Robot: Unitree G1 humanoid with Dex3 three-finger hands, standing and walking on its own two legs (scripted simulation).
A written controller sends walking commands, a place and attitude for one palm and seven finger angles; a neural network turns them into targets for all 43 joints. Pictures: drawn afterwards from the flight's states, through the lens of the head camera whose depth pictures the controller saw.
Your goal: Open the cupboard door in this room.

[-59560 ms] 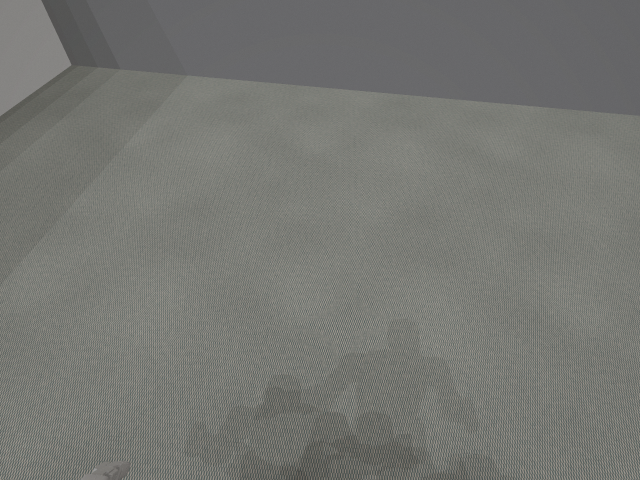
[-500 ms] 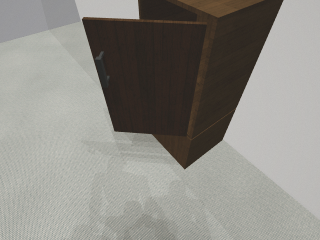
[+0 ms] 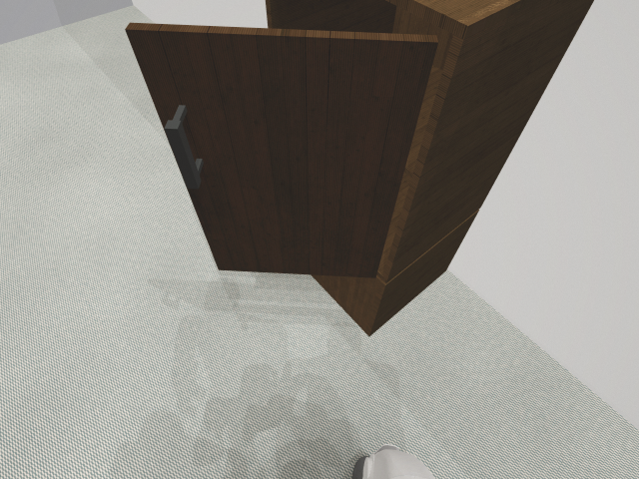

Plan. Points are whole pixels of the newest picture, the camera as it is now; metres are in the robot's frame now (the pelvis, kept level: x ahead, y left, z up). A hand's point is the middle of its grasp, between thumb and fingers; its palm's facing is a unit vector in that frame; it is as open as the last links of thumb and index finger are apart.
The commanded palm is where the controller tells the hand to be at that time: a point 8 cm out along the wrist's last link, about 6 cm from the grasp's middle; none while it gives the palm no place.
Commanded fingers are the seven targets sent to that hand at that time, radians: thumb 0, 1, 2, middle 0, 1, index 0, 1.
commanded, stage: shuffle to correct the standing spot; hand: left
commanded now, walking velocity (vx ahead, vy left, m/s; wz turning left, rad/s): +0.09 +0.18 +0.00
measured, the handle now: (187, 148) +0.56 +0.24 +0.05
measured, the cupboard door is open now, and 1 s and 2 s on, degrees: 47 47 47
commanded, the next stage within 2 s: come to a stop and stand still in 0.16 s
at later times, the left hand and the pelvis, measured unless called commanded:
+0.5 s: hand out of the picture +0.12 +0.24 -0.17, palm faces +0.08 -0.97 -0.22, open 7.4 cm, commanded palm none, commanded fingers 0.00 0.90 0.90 -0.20 -0.30 -0.20 -0.30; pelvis +0.08 +0.05 +0.00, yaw +1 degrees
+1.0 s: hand out of the picture +0.10 +0.22 -0.17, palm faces -0.02 -0.98 -0.21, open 7.4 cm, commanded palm none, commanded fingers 0.00 0.90 0.90 -0.20 -0.30 -0.20 -0.30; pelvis +0.09 +0.05 +0.00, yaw +0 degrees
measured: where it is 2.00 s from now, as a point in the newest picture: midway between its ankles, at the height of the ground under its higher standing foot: outside the picture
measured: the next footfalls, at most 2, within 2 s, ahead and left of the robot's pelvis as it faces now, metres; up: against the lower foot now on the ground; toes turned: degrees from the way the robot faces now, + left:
right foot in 0.04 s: +0.10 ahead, -0.07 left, +0.00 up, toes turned -3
left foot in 0.32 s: +0.16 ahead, +0.17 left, +0.00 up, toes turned +5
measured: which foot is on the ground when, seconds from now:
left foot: down 0.00-0.04, up 0.06-0.30, down 0.32-1.00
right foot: up 0.00-0.02, down 0.04-1.00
